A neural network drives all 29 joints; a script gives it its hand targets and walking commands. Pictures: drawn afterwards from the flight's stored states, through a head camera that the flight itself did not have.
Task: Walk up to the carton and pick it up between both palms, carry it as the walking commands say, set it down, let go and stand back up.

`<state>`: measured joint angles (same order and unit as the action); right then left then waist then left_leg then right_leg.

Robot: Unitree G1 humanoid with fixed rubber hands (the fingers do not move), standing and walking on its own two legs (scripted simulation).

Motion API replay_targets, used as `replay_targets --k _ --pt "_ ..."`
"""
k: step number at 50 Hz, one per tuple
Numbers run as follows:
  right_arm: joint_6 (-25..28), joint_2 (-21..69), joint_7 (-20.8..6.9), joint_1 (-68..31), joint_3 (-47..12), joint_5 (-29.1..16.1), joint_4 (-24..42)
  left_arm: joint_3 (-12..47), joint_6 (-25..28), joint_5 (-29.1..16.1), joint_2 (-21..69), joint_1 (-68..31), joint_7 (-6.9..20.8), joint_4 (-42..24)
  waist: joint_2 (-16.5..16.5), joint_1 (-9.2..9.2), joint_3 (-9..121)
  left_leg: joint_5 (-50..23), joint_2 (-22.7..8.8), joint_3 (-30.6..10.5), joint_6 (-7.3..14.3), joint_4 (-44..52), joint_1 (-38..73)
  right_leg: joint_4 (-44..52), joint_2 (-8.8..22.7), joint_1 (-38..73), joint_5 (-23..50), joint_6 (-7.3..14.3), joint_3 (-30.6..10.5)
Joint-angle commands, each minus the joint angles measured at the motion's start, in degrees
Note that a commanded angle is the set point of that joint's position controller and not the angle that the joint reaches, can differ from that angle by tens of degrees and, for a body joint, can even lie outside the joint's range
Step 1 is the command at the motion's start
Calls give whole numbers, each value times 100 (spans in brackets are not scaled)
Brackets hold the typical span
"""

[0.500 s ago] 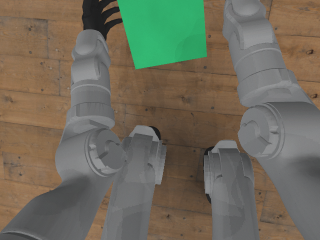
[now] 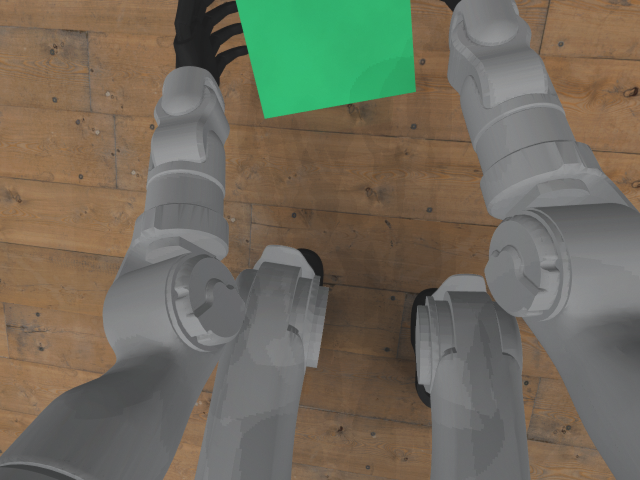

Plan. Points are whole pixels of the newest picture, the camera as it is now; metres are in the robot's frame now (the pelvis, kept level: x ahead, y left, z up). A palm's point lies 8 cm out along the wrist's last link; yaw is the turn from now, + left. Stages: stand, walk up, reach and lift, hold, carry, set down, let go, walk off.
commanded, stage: set down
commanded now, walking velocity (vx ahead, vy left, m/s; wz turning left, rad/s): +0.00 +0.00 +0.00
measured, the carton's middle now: out of the picture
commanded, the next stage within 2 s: let go in 1.74 s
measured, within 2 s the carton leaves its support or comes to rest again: rests again in 0.22 s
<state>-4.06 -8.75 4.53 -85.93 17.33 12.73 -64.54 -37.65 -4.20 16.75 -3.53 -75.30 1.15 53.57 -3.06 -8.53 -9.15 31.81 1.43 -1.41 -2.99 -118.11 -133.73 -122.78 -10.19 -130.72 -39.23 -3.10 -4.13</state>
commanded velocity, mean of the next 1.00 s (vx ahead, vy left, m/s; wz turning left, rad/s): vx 0.00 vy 0.00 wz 0.00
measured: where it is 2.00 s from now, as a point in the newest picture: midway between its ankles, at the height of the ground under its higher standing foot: (363, 345)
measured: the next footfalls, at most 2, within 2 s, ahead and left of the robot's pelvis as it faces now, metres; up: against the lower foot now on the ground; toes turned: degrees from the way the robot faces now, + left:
none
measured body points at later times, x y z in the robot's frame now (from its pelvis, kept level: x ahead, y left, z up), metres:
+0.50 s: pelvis -0.03 +0.00 -0.01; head +0.34 +0.01 +0.24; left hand +0.47 +0.26 -0.19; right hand +0.56 -0.06 -0.19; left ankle +0.11 +0.13 -0.36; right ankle +0.07 -0.11 -0.36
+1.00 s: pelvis -0.02 +0.02 +0.06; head +0.30 +0.05 +0.37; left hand +0.48 +0.28 -0.05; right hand +0.57 -0.06 -0.04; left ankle +0.10 +0.13 -0.36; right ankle +0.07 -0.11 -0.36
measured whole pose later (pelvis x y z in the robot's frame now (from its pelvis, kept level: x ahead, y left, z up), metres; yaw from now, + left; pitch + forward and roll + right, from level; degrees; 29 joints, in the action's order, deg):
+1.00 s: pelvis -0.02 +0.02 +0.06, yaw +1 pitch +47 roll -1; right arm -9.5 -16.5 5.3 -78.2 9.1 -0.4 -60.0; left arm -19.7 -7.6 -3.4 -10.6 -68.3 -6.9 49.8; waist -2.9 -7.9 1.3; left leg 24.6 2.9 -0.5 -0.3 -104.1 -126.8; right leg -108.6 -3.9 -122.4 -33.6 -3.1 -3.1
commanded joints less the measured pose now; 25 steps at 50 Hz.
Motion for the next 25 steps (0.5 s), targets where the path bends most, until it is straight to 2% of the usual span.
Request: replay_targets --k 1,3,6,9,11,14,16,19,25 --pt "-173 1531 -359 -742 -811 -155 -377 483 33 -87 516 -811 105 303 -819 -545 4271 -2541 326 523 112 518 3511 1008 101 1661 1962 55 370" --pt "-94 1045 -216 -891 -828 -255 -152 471 160 -243 94 -873 -53 252 -838 -515 4392 -2638 315 497 92 464 3540 949 145 1778 2037 33 402" --pt "10 391 7 -1078 -1086 -577 214 514 379 -552 -665 -961 -311 239 -741 -623 4707 -2918 281 543 56 385 3725 934 196 1954 2251 -14 316" --pt "102 -401 203 -1259 -1222 -867 569 628 519 -903 -1289 -937 -530 460 -615 -612 4746 -3056 264 523 43 386 3875 940 274 1946 2276 -45 321" --pt "145 -752 288 -1338 -1359 -1034 691 835 570 -1227 -1545 -991 -603 526 -689 -579 4737 -3060 234 493 39 380 3869 928 350 2071 2298 -43 316" --pt "160 -891 315 -1549 -1645 -1313 793 1144 600 -1687 -1632 -1179 -589 692 -803 -459 4781 -2947 138 503 51 338 3699 932 469 2237 2254 -55 272" --pt "146 -956 279 -1680 -1845 -1501 777 1325 587 -1918 -1701 -1262 -536 901 -836 -486 4811 -2832 79 466 49 339 3597 899 528 2315 2182 -61 255" --pt "134 -986 210 -1750 -2038 -1715 712 1650 587 -2238 -1696 -1439 -465 952 -835 -426 4749 -2721 -4 479 41 352 3517 885 603 2284 2044 -39 268" --pt "22 -1157 158 -1739 -2053 -1933 679 1828 548 -2392 -1941 -1467 -527 929 -788 -431 5261 -2514 -55 538 37 461 3889 950 626 2591 1762 -9 384"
